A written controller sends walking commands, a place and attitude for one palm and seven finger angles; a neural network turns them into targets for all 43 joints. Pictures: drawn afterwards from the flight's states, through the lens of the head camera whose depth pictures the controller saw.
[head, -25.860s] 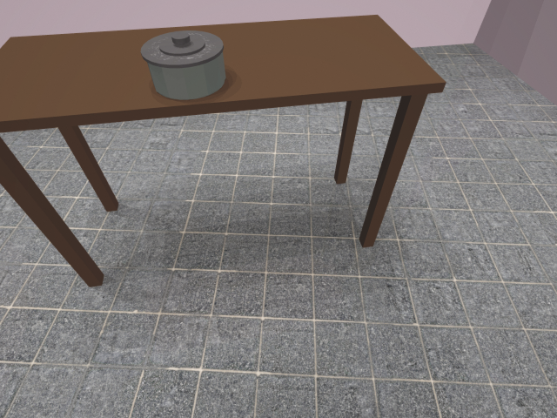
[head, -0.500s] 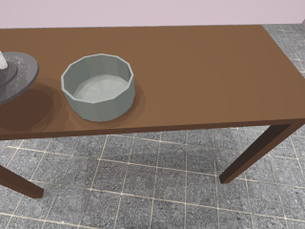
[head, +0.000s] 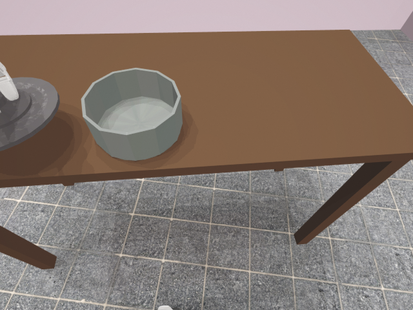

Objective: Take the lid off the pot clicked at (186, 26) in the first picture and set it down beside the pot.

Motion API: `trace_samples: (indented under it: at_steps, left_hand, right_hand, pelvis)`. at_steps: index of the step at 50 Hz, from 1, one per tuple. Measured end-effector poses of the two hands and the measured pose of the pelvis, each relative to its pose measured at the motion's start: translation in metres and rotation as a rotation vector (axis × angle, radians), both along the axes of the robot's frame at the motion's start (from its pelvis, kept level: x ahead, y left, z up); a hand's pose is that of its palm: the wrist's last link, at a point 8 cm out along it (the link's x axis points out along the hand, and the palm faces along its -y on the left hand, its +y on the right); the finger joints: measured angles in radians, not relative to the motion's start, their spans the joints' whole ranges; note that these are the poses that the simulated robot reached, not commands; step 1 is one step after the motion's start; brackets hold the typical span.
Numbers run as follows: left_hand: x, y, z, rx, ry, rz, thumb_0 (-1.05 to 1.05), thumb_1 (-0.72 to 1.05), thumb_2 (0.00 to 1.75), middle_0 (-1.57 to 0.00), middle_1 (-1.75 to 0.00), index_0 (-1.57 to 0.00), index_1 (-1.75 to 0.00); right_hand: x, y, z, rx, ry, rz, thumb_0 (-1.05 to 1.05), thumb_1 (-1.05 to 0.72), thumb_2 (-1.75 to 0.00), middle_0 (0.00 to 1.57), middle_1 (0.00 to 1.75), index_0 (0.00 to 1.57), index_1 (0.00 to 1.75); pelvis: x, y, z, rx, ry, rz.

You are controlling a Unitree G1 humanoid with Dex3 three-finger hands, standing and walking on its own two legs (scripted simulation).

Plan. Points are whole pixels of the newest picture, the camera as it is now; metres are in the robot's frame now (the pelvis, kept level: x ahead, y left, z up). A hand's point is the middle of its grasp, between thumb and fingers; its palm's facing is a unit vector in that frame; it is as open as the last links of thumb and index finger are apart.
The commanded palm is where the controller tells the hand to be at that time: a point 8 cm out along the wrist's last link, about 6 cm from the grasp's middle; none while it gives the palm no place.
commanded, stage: lower the lid onto the table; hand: left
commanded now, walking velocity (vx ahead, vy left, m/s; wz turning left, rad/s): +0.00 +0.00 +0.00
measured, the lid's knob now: out of the picture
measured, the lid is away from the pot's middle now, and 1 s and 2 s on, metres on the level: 0.24 0.24 0.25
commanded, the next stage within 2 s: open the fingers wide in 1.06 s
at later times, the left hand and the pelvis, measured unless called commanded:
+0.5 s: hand out of the picture +0.44 +0.35 +0.14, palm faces -0.44 -0.22 -0.87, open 6.9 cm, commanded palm +0.48 +0.36 +0.22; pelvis -0.01 +0.01 -0.01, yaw +0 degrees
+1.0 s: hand (5, 125) +0.44 +0.35 +0.11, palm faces -0.47 -0.22 -0.86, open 6.9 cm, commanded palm +0.49 +0.36 +0.18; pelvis -0.01 +0.01 -0.01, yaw -1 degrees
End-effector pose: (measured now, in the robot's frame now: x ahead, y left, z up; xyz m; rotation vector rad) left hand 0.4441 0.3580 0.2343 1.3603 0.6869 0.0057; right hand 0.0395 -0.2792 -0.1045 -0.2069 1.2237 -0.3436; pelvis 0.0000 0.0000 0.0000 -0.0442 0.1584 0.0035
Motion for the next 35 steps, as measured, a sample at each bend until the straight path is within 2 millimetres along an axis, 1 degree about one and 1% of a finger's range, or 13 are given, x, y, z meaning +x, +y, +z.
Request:
trace_samples:
  at_steps: [10, 14, 21, 35]
  left_hand:
    - [-0.005, 0.003, -0.012, 0.007, 0.024, -0.01, 0.05, 0.28, 0.85, -0.57, -1.03, -0.71, -1.0]
    - [-0.005, 0.003, -0.02, 0.001, 0.041, -0.014, 0.05, 0.28, 0.85, -0.57, -1.03, -0.71, -1.0]
    - [-0.002, 0.003, -0.031, 0.0, 0.053, -0.035, 0.05, 0.28, 0.85, -0.57, -1.03, -0.71, -1.0]
    - [0.005, -0.002, -0.044, -0.005, 0.056, -0.07, 0.05, 0.28, 0.84, -0.56, -1.03, -0.71, -1.0]
  right_hand:
    - [-0.01, -0.002, 0.0, -0.025, 0.011, 0.001, 0.0, -0.91, -0.9, 0.2, 0.3, 0.2, 0.3]
    - [-0.014, -0.003, 0.001, -0.037, 0.015, 0.0, 0.0, -0.91, -0.9, 0.2, 0.3, 0.2, 0.3]
    - [-0.021, -0.003, 0.002, -0.057, 0.026, -0.007, 0.0, -0.91, -0.9, 0.2, 0.3, 0.2, 0.3]
    - [-0.031, 0.003, -0.004, -0.047, 0.048, -0.031, 0.0, -0.91, -0.9, 0.2, 0.3, 0.2, 0.3]
  pelvis:
    - [-0.005, 0.002, -0.002, -0.005, 0.002, 0.003]
    - [-0.006, 0.002, -0.003, -0.007, 0.003, 0.003]
    - [-0.007, 0.004, -0.005, -0.011, 0.015, 0.001]
    - [-0.007, 0.008, -0.009, -0.015, 0.036, -0.009]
